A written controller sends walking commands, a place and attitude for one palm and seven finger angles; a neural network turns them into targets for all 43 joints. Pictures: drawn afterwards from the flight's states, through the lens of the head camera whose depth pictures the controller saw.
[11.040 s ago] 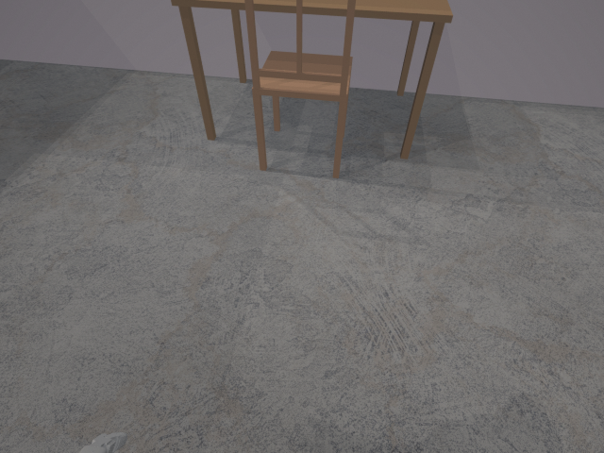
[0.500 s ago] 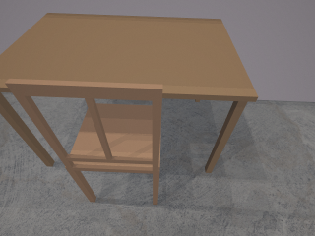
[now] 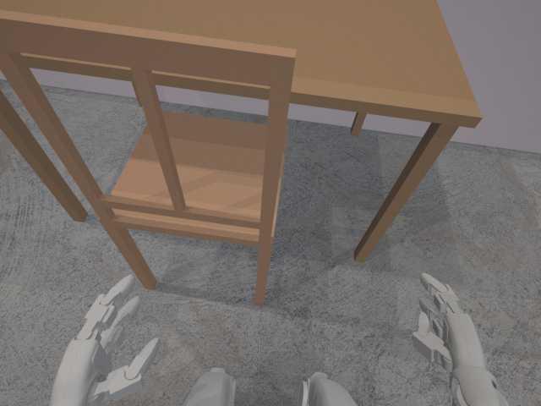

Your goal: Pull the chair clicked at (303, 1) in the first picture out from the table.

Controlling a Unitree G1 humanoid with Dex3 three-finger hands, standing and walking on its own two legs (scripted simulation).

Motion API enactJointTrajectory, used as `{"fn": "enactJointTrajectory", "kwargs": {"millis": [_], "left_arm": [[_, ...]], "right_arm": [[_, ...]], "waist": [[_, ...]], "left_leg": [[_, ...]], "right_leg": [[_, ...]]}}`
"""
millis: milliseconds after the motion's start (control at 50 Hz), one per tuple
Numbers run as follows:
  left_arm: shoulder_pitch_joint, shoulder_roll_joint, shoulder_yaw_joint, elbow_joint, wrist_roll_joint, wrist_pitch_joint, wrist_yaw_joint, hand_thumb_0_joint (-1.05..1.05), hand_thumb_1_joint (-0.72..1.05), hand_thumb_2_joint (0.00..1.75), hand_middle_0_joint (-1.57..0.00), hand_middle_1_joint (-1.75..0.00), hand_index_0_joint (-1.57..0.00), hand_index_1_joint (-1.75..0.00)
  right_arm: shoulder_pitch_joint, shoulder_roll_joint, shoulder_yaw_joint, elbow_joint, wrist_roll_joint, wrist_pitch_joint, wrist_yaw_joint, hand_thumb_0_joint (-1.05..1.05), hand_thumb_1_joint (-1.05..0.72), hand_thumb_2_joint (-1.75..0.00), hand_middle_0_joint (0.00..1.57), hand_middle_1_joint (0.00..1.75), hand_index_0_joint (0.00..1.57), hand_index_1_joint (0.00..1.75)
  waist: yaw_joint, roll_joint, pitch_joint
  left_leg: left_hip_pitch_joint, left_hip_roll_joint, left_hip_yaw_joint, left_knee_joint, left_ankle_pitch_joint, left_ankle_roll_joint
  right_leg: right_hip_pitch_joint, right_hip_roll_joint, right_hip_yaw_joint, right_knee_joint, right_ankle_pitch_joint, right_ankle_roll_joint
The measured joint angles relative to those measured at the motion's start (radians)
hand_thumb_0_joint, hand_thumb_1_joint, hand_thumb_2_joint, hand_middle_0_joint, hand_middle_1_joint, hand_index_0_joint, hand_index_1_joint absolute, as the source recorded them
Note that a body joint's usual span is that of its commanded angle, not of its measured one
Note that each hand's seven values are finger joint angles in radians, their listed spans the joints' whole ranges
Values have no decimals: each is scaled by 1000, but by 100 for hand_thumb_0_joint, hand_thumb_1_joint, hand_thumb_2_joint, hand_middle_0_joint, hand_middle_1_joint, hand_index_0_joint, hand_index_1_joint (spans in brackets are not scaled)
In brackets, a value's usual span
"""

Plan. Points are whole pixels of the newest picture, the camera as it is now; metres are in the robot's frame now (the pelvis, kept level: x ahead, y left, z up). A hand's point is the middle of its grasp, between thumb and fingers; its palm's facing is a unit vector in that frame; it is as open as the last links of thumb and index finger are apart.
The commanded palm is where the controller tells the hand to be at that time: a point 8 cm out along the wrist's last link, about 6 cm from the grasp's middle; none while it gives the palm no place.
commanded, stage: raise the hand toward the chair's back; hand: left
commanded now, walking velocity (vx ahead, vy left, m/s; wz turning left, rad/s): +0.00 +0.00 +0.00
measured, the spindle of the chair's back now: (164, 153) +0.50 +0.24 +0.03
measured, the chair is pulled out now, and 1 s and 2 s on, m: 0.00 0.00 0.00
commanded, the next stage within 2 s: aim the fingers beside a spindle in 1.60 s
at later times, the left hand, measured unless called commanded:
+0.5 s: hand (120, 310) +0.22 +0.21 +0.04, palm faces +0.02 -1.00 -0.08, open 14.2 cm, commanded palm +0.20 +0.27 +0.04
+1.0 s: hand (105, 294) +0.24 +0.24 +0.04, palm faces -0.05 -1.00 -0.04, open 16.8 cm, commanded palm +0.22 +0.30 +0.05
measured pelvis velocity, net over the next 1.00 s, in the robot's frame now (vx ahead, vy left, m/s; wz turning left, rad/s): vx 0.01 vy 0.04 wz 0.00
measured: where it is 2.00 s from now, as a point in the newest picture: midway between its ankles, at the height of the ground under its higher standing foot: outside the picture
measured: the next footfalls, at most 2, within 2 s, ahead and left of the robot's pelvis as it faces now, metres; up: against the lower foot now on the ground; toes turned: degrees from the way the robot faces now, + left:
none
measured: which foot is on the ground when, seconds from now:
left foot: down 0.00-1.00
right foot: down 0.00-1.00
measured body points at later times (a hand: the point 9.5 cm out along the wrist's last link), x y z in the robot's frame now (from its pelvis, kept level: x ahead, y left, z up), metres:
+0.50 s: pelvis +0.00 +0.02 +0.00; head +0.08 +0.02 +0.44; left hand +0.22 +0.27 +0.05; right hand +0.15 -0.24 -0.09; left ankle +0.01 +0.12 -0.65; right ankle +0.04 -0.08 -0.65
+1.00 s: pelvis +0.01 +0.04 +0.01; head +0.08 +0.06 +0.45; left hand +0.24 +0.29 +0.05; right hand +0.20 -0.18 -0.06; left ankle +0.01 +0.12 -0.65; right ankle +0.04 -0.08 -0.65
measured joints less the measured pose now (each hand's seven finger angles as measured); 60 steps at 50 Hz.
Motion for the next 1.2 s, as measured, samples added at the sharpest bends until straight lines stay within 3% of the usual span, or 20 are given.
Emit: {"fn": "enactJointTrajectory", "kwargs": {"millis": [60, 140, 180, 240, 280, 320, 360, 420, 480, 520, 600, 780, 940, 1100, 1200], "left_arm": [[20, 16, 34, -97, -42, -63, 16, 1, 45, 70, -16, -23, -16, -23], [-82, 28, 22, -161, -85, -115, -71, 1, 36, 66, -14, -22, -14, -21], [-160, 43, 8, -134, -85, -67, -134, 1, 31, 64, -13, -21, -14, -20], [-235, 64, 3, -78, -85, 104, -197, 0, 24, 61, -13, -20, -13, -19], [-232, 61, 17, -69, -96, 209, -189, 0, 19, 59, -12, -19, -13, -19], [-196, 44, 41, -89, -109, 257, -141, 0, 15, 57, -12, -19, -13, -18], [-144, 23, 62, -126, -111, 239, -75, 0, 10, 55, -12, -18, -13, -17], [-93, 12, 79, -160, -86, 150, -9, 0, 3, 52, -11, -17, -12, -16], [-87, 24, 72, -143, -65, 64, -9, 0, -4, 49, -10, -16, -11, -15], [-101, 35, 55, -115, -63, 44, -41, 0, -8, 47, -9, -15, -10, -14], [-126, 50, 19, -93, -65, 77, -96, 0, -18, 43, -9, -13, -9, -13], [-142, 48, 55, -158, -70, 96, -25, -1, -38, 34, -7, -10, -8, -10], [-175, 69, 35, -94, -55, 167, -81, -1, -47, 31, -6, -9, -7, -8], [-205, 80, 85, -110, -70, 115, -56, -2, -49, 30, -6, -9, -7, -8], [-232, 94, 87, -60, -76, 153, -89, -2, -50, 30, -6, -8, -6, -8]], "right_arm": [[-5, 11, 20, 27, -3, -15, -20, 1, -90, -90, 20, 30, 19, 29], [-9, 33, 73, 85, 4, -34, -35, 1, -90, -90, 20, 30, 20, 29], [-3, 54, 97, 105, 16, -28, -42, 1, -90, -90, 20, 30, 20, 29], [26, 83, 115, 107, 33, 3, -46, 2, -90, -90, 21, 30, 20, 30], [57, 94, 111, 101, 37, 24, -47, 2, -90, -90, 21, 30, 20, 30], [94, 96, 96, 96, 35, 34, -47, 2, -90, -90, 21, 30, 20, 30], [128, 92, 73, 100, 31, 32, -47, 2, -90, -90, 21, 30, 20, 30], [160, 71, 46, 113, 19, 23, -44, 2, -90, -90, 21, 30, 20, 29], [156, 37, 38, 120, 14, 13, -40, 2, -90, -90, 21, 30, 20, 29], [140, 17, 39, 116, 18, 7, -42, 2, -90, -90, 21, 30, 20, 29], [102, 4, 44, 95, 25, -9, -53, 2, -90, -90, 20, 30, 20, 29], [79, 47, 70, 54, 16, 3, -39, 2, -90, -90, 20, 30, 20, 29], [86, 45, 106, 31, 18, 23, -36, 2, -90, -90, 21, 30, 20, 30], [121, 35, 101, 64, 13, 22, -36, 2, -90, -90, 21, 30, 20, 30], [128, 19, 97, 74, 21, 30, -36, 2, -90, -90, 21, 30, 20, 30]], "waist": [[23, 31, -4], [29, 83, -3], [18, 96, -1], [-13, 102, 6], [-35, 101, 10], [-47, 100, 6], [-48, 95, -2], [-40, 88, -16], [-38, 90, -22], [-38, 89, -18], [-40, 85, -6], [-30, 85, -28], [-24, 94, -18], [-29, 91, -11], [-43, 100, -10]], "left_leg": [[-64, 5, -35, 61, -18, -6], [-126, 6, -64, 117, -30, -8], [-142, 8, -61, 125, -29, -9], [-135, 9, -41, 103, -20, -6], [-109, 10, -24, 71, -11, -1], [-78, 11, -10, 36, -3, 5], [-49, 11, 1, 4, 3, 9], [-34, 5, 3, -16, 7, 15], [-55, -3, -6, 3, 2, 22], [-75, -6, -9, 23, -4, 27], [-90, -6, -8, 42, -11, 35], [-34, -14, -8, -5, -1, 46], [-28, -19, -6, -15, 3, 56], [-17, -19, -11, -26, 5, 55], [-15, -18, -7, -36, 10, 57]], "right_leg": [[-43, 2, -34, 37, -15, -8], [-84, 1, -63, 69, -23, -10], [-102, 2, -60, 76, -21, -10], [-107, 4, -41, 64, -9, -6], [-91, 6, -24, 40, 1, 1], [-67, 10, -10, 10, 12, 7], [-43, 12, 1, -19, 20, 12], [-26, 8, 4, -38, 24, 18], [-38, -1, -4, -26, 17, 23], [-54, -5, -7, -11, 12, 27], [-65, -5, -7, -1, 12, 34], [-2, -9, -6, -58, 27, 50], [8, -13, -3, -75, 35, 59], [24, -11, -8, -92, 40, 61], [23, -10, -3, -101, 44, 62]]}}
